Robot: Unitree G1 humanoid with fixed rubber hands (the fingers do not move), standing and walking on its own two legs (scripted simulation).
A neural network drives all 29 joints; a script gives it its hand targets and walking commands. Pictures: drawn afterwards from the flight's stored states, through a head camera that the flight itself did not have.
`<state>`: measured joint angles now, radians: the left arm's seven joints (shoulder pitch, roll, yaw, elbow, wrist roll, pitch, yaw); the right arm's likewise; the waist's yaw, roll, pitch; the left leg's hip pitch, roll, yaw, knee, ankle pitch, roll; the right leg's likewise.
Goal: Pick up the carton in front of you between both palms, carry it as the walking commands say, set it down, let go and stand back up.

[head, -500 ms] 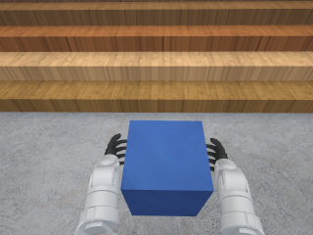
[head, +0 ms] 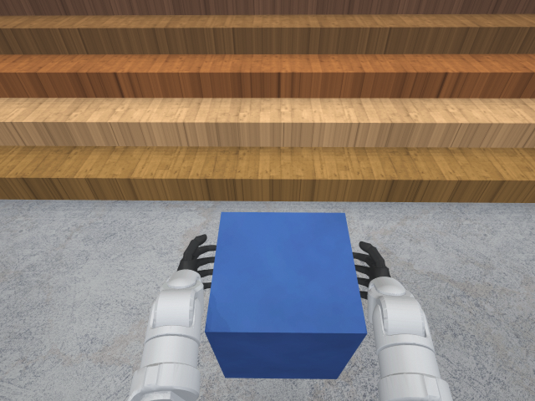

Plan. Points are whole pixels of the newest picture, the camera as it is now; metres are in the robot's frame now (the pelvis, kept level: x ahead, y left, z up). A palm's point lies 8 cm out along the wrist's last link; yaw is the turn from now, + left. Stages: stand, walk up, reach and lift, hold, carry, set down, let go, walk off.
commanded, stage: reach and lift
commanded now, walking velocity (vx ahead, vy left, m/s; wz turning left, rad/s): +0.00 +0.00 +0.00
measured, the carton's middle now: (281, 299) +0.30 +0.00 -0.05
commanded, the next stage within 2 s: hold in 0.10 s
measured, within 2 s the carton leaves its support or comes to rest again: neither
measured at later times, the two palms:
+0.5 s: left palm (185, 279) +0.28 +0.15 +0.05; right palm (381, 286) +0.27 -0.15 +0.05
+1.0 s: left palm (185, 276) +0.28 +0.15 +0.05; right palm (381, 282) +0.28 -0.15 +0.05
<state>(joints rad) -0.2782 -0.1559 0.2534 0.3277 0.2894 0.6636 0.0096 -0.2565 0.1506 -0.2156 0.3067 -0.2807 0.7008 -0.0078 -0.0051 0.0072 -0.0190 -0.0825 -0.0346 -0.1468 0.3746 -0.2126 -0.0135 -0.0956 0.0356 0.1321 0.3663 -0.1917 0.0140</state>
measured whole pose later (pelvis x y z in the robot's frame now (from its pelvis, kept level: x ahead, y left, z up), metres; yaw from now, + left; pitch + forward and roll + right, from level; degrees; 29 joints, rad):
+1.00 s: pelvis -0.01 +0.00 +0.00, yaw +0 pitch -7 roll +0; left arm -0.30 -0.16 0.26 0.27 0.30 0.75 0.00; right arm -0.28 0.16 -0.21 0.26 -0.29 0.78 0.00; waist 0.00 0.01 0.00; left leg -0.03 -0.03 -0.14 0.35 -0.20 -0.01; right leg -0.05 0.03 0.13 0.34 -0.18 0.01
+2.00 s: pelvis +0.40 +0.09 +0.00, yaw -1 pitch +5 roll -1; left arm -0.08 -0.13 0.07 -0.46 0.07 1.23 0.13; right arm -0.04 0.13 -0.06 -0.48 -0.06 1.24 -0.12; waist -0.04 0.00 -0.09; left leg -0.26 0.02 0.25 0.37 -0.21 0.08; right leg -0.55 -0.10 -0.09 1.04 -0.27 -0.02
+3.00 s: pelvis +1.04 +0.12 -0.01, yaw +1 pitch +6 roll -1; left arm -0.78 -0.05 0.32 -0.10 0.02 1.25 0.18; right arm -0.74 0.06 -0.30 -0.11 0.01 1.25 -0.20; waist -0.05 -0.02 0.08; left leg -0.42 -0.01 0.18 0.52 -0.22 0.11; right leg -0.65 -0.03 -0.03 1.26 -0.35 -0.06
